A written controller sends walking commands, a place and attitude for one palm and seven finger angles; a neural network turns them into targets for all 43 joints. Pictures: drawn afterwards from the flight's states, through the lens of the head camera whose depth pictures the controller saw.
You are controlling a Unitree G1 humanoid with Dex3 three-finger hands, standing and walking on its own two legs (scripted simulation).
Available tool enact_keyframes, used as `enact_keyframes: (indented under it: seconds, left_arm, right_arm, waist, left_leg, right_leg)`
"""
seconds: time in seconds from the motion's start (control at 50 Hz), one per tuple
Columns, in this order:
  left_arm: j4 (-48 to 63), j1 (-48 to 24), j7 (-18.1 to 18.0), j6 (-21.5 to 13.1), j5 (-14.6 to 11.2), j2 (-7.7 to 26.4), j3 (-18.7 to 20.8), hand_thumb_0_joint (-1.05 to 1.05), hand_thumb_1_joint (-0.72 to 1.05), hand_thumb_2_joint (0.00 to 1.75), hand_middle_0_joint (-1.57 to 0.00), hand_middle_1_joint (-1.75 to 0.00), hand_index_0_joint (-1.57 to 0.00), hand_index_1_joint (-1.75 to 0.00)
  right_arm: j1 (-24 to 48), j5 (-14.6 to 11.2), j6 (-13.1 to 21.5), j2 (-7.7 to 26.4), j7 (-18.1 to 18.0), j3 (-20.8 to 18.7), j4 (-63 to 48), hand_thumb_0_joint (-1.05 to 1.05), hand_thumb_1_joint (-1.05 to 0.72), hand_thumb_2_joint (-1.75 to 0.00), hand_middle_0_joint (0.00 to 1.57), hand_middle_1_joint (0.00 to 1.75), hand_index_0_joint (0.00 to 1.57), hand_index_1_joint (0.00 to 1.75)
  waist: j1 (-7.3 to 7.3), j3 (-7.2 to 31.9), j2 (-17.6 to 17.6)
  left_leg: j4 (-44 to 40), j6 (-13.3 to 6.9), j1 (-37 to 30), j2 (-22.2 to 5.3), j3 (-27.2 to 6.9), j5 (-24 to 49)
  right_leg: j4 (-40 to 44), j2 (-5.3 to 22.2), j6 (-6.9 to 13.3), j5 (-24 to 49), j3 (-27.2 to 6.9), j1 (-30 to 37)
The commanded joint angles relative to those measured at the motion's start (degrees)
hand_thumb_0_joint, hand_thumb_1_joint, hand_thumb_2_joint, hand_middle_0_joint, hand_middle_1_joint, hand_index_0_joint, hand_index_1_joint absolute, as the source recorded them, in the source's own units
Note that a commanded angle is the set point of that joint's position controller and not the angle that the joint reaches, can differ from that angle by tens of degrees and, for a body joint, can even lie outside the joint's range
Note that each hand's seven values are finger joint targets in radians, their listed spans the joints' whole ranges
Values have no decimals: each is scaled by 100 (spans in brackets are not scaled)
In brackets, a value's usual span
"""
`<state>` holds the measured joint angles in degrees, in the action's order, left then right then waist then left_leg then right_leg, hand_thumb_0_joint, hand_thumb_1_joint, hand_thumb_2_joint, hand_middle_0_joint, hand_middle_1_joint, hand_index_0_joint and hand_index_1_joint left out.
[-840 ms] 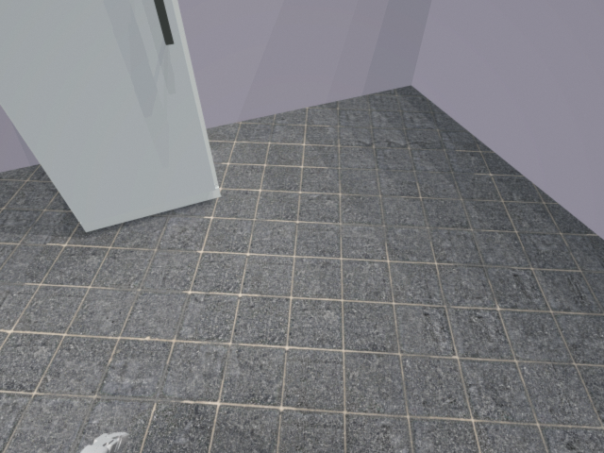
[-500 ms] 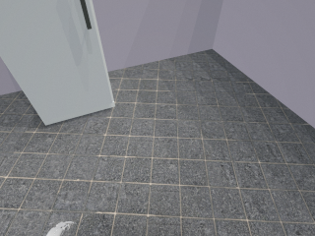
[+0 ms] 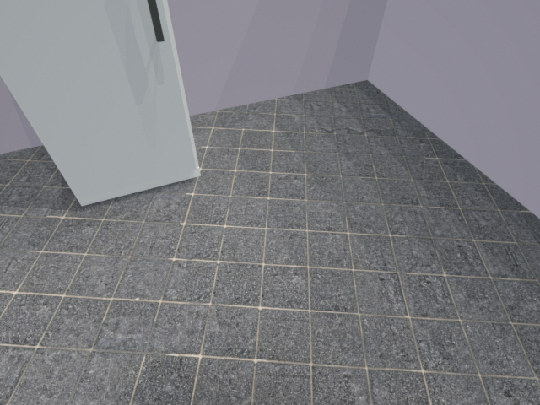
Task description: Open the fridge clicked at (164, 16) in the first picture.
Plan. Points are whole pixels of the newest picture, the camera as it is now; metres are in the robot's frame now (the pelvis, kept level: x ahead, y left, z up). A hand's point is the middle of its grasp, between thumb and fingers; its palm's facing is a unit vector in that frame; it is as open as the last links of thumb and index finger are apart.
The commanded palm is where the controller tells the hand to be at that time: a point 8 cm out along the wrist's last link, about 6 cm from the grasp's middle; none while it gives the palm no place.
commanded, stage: stand and wait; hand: right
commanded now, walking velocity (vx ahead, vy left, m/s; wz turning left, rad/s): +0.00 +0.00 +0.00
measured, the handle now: out of the picture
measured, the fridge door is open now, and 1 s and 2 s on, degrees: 0 0 0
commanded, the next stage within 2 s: look at it before walking up in 0.14 s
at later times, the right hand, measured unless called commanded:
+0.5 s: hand out of the picture +0.08 -0.24 -0.16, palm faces -0.04 +0.94 -0.33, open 7.4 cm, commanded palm none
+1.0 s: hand out of the picture +0.08 -0.22 -0.17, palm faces -0.06 +0.96 -0.28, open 7.4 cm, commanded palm none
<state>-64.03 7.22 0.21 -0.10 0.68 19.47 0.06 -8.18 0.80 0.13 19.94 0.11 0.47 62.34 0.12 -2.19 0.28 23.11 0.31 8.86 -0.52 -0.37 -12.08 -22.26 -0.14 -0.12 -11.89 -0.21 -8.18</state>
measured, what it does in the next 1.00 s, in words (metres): stands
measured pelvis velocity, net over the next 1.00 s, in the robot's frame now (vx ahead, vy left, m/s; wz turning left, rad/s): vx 0.03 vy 0.01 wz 0.07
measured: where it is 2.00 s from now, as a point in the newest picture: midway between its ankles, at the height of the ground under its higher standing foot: (254, 377)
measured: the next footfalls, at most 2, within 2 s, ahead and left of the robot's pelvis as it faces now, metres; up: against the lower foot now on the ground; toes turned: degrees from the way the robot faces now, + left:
right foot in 1.58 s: +0.39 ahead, -0.06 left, +0.00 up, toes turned +15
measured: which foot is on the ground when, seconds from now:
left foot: down 0.00-1.00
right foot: down 0.00-1.00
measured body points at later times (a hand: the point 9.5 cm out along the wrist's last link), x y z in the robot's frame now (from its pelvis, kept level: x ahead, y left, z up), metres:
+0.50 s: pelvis +0.01 +0.00 +0.00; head +0.01 +0.00 +0.45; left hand +0.09 +0.30 -0.13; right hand +0.08 -0.29 -0.13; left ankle +0.01 +0.12 -0.74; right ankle +0.00 -0.12 -0.74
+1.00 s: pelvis +0.03 +0.01 -0.01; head +0.03 +0.00 +0.44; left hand +0.09 +0.28 -0.15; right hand +0.08 -0.27 -0.15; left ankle +0.01 +0.12 -0.74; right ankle +0.00 -0.12 -0.74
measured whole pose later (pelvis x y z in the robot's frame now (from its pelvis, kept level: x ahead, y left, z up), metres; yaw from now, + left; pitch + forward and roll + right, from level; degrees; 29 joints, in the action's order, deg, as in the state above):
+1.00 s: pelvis +0.03 +0.01 -0.01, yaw +4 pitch -1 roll +0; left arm -61.2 9.2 -0.1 0.4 1.4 16.2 0.2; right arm -13.4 1.4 -1.8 17.0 1.0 -0.6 60.2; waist -1.2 -0.2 0.5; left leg 29.3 -0.8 11.3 1.6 -3.4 -17.7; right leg -27.5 1.8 -0.7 -17.9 3.0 -8.7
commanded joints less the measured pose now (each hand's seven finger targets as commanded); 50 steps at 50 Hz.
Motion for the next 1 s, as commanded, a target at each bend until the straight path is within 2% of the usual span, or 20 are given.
enact_keyframes:
  seconds: [0.0,0.14,0.3,0.6,0.78,0.82,0.84,0.88,0.9,0.94,0.96,0.98]
  left_arm:
    - [382,-317,-64,-165,-13,1163,213,0,90,90,-20,-30,-20,-30]
    - [378,-304,-56,-161,-16,1155,210,0,90,90,-20,-30,-20,-30]
    - [384,-350,-77,-191,-20,1157,207,0,90,90,-20,-30,-20,-30]
    - [394,-415,-81,-177,-23,1182,197,0,90,90,-20,-30,-20,-30]
    - [393,-396,-93,-186,-30,1181,190,0,90,90,-20,-30,-20,-30]
    - [268,-122,-84,-106,13,611,69,0,90,90,-20,-30,-20,-30]
    - [262,63,-79,-60,26,472,54,0,90,90,-20,-30,-20,-30]
    - [357,162,-76,-14,54,536,111,0,90,90,-20,-30,-20,-30]
    - [424,181,-75,-9,61,590,157,0,90,90,-20,-30,-20,-30]
    - [545,350,-83,-22,61,718,255,0,90,90,-20,-30,-20,-30]
    - [601,490,-93,-52,55,762,300,0,90,90,-20,-30,-20,-30]
    - [622,607,-109,-94,50,847,356,0,90,90,-20,-30,-20,-30]
  right_arm:
    - [304,-19,141,1157,-76,-234,-393,0,-90,-90,20,30,20,30]
    - [311,-10,145,1149,-73,-242,-422,0,-90,-90,20,30,20,30]
    - [292,-19,157,1125,-78,-246,-407,0,-90,-90,20,30,20,30]
    - [301,-17,153,1137,-74,-241,-383,0,-90,-90,20,30,20,30]
    - [283,-22,169,1156,-87,-250,-378,0,-90,-90,20,30,20,30]
    - [-26,-24,54,588,-93,-143,-253,0,-90,-90,20,30,20,30]
    - [-171,-2,-12,484,-82,-139,-253,0,-90,-90,20,30,20,30]
    - [-233,29,-101,511,-7,-199,-383,0,-90,-90,20,30,20,30]
    - [-302,38,-121,509,31,-239,-462,0,-90,-90,20,30,20,30]
    - [-415,51,-119,481,86,-308,-644,0,-90,-90,20,30,20,30]
    - [-437,54,-94,413,113,-335,-755,0,-90,-90,20,30,20,30]
    - [-483,48,-54,275,138,-347,-832,0,-90,-90,20,30,20,30]
  waist:
    - [-12,250,43]
    - [-13,269,54]
    - [-22,473,-20]
    - [-29,406,-8]
    - [-27,552,-17]
    - [-28,564,-33]
    - [-30,457,43]
    - [-28,-88,54]
    - [-33,-266,5]
    - [-8,-452,-244]
    - [47,-469,-428]
    - [76,-414,-757]
  left_leg:
    - [-530,-224,102,-650,-658,101]
    - [-543,-218,121,-638,-644,69]
    - [-409,-214,-81,-658,-569,756]
    - [-475,-206,-74,-653,-572,811]
    - [-421,-210,-278,-680,-514,1280]
    - [-381,-157,-132,-605,-573,668]
    - [-354,-172,5,-544,-646,54]
    - [-357,-249,532,-407,-834,-1180]
    - [-293,-282,795,-330,-902,-1546]
    - [131,-322,1264,-121,-854,-1848]
    - [539,-305,1513,24,-718,-1803]
    - [1120,-258,1786,207,-438,-1540]
  right_leg:
    - [421,627,183,334,-585,-92]
    - [405,636,172,338,-584,-104]
    - [375,679,170,800,-551,69]
    - [428,687,165,837,-543,154]
    - [391,709,147,1223,-511,257]
    - [251,696,50,610,-309,331]
    - [137,680,33,38,-233,224]
    - [168,688,80,-1130,-218,-175]
    - [191,732,128,-1569,-264,-262]
    - [239,956,278,-2142,-486,-243]
    - [345,1155,411,-2293,-721,-138]
    - [528,1468,586,-2237,-1035,99]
